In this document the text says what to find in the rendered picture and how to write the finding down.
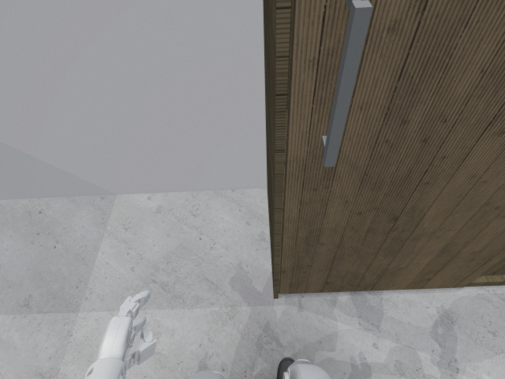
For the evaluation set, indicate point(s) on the robot left hand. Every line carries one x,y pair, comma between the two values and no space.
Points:
121,331

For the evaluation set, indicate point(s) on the robot right shin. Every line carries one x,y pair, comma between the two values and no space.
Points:
299,361

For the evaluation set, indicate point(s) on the robot left forearm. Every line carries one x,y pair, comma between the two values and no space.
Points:
106,368

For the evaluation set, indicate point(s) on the right robot foot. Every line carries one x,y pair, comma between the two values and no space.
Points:
283,366

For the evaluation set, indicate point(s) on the handle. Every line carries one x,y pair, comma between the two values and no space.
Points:
360,13

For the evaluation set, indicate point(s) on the wardrobe door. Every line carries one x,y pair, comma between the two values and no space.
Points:
416,199
496,269

